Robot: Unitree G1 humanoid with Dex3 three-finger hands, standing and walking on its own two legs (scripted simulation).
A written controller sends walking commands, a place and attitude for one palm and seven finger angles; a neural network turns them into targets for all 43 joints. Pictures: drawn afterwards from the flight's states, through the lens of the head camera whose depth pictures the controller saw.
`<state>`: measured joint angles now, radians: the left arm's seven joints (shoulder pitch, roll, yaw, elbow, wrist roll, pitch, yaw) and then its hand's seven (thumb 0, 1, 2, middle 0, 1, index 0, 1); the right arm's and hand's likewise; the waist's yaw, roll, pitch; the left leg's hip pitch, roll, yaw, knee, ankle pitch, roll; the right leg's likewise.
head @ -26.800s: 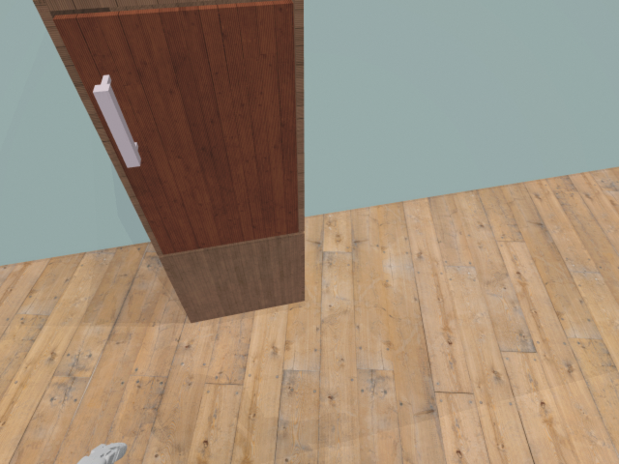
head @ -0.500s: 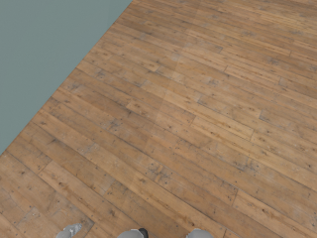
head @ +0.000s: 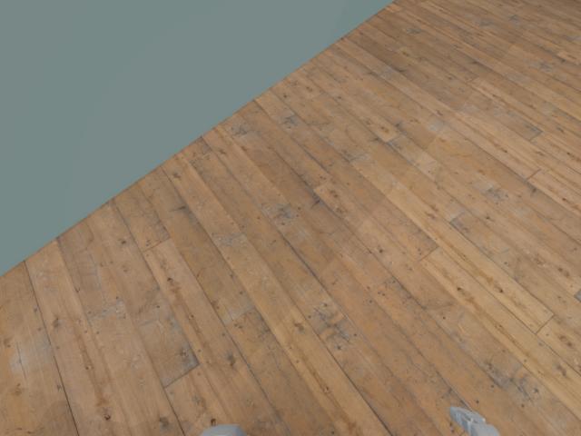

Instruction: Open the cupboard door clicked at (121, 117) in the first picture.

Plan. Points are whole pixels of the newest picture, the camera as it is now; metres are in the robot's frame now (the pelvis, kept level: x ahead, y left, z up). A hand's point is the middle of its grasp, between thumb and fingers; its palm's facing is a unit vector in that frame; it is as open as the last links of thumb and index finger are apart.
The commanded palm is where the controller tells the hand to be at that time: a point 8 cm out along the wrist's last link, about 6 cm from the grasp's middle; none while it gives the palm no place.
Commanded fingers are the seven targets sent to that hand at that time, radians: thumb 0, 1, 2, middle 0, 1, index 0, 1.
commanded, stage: turn to face it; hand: left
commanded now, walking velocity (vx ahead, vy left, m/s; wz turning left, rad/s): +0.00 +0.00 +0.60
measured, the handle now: out of the picture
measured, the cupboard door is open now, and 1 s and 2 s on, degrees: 43 43 43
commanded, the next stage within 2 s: none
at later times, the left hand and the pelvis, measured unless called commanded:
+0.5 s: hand out of the picture +0.05 +0.17 -0.14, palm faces +0.29 -0.91 -0.29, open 7.3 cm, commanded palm none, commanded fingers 0.00 0.90 0.90 -0.20 -0.30 -0.20 -0.30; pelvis +0.02 -0.05 +0.01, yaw +17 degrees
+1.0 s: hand out of the picture -0.01 +0.21 -0.15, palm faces +0.57 -0.78 -0.26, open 7.3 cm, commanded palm none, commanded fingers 0.00 0.90 0.90 -0.20 -0.30 -0.20 -0.30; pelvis +0.02 -0.03 +0.01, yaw +34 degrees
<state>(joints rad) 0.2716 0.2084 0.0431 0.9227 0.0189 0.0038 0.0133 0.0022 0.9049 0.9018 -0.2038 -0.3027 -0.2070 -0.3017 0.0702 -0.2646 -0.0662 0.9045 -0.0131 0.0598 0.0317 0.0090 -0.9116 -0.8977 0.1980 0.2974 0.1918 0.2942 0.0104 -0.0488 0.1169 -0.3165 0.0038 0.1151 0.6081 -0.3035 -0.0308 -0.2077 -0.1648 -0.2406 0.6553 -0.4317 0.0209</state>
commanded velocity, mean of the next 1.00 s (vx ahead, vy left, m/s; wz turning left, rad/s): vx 0.00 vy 0.00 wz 0.60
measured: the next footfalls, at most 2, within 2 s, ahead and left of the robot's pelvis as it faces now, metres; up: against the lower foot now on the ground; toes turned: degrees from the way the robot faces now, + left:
left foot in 0.02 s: +0.05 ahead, +0.12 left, +0.00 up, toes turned +6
right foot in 0.36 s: +0.08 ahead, -0.15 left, +0.00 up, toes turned +9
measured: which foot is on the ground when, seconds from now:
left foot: up 0.00-0.00, down 0.02-0.36, up 0.38-0.70, down 0.72-1.00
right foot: down 0.00-0.00, up 0.02-0.34, down 0.36-0.72, up 0.74-1.00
